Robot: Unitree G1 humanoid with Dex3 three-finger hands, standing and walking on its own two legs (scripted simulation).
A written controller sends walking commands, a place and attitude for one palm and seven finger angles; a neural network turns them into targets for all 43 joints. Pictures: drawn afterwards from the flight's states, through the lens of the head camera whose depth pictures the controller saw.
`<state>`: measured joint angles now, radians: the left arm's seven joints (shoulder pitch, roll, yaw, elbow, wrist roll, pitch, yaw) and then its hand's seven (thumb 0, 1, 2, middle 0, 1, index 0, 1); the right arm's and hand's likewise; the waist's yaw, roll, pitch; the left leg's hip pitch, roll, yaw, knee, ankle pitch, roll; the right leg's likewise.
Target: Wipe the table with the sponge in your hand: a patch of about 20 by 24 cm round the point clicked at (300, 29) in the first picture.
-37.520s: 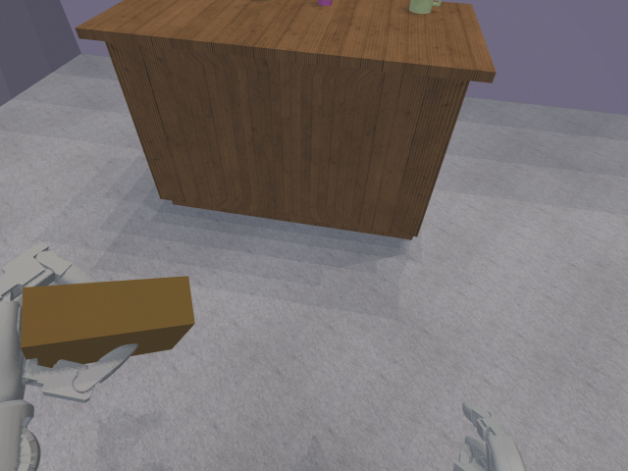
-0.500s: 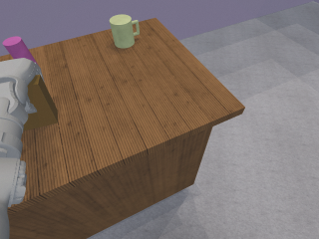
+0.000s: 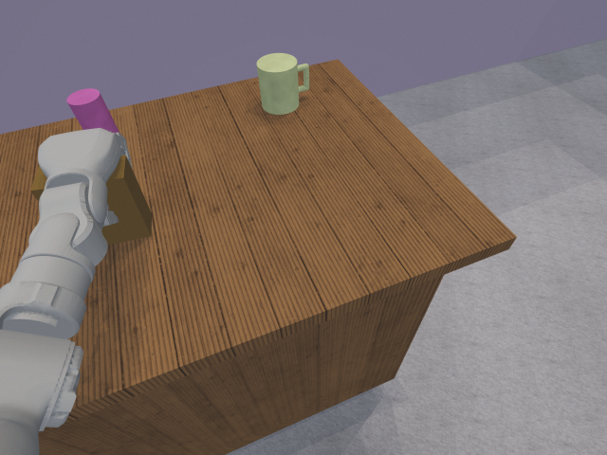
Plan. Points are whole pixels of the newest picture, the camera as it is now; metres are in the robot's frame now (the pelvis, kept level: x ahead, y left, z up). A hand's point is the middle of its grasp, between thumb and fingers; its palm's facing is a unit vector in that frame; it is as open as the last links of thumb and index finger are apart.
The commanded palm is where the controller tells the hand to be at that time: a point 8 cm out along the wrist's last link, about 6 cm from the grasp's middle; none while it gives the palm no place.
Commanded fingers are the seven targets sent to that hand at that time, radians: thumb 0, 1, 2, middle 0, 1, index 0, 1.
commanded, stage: wipe back along the third lane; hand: left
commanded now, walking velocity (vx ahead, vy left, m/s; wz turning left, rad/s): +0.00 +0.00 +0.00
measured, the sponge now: (106, 216) +0.42 +0.32 +0.08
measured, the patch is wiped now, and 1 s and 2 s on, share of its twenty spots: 0.90 1.00 1.00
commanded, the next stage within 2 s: slide back across to the middle lane in 1.28 s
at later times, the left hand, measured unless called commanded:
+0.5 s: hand (110, 204) +0.39 +0.28 +0.14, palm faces +0.03 -0.01 -1.00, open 9.0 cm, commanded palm +0.34 +0.25 +0.16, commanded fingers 0.00 0.10 1.30 -1.20 -1.60 -1.20 -1.60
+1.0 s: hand (118, 244) +0.32 +0.24 +0.14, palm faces +0.08 -0.05 -1.00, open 9.0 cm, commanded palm +0.28 +0.23 +0.16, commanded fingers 0.00 0.10 1.30 -1.20 -1.60 -1.20 -1.60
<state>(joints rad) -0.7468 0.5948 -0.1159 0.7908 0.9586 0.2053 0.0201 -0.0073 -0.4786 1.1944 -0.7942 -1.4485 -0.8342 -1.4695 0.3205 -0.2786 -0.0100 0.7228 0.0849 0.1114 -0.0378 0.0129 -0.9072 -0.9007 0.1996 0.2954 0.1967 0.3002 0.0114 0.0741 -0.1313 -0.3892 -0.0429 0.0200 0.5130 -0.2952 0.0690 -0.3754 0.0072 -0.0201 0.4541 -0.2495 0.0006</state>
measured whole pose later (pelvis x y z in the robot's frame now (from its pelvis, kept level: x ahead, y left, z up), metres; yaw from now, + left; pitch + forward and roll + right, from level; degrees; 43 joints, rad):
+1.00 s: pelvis +0.00 -0.04 +0.00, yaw +0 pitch +2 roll +0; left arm -0.28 0.50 -0.11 0.11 0.92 0.49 -0.07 0.03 -0.40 1.14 -0.72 -1.52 -0.77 -1.52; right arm 0.09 -0.30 0.05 0.61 0.09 0.12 -0.02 0.02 -0.91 -0.90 0.20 0.30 0.19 0.30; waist 0.06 0.10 -0.09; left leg -0.24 -0.02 0.00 0.50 -0.30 0.02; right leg -0.24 0.03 -0.03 0.49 -0.28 -0.04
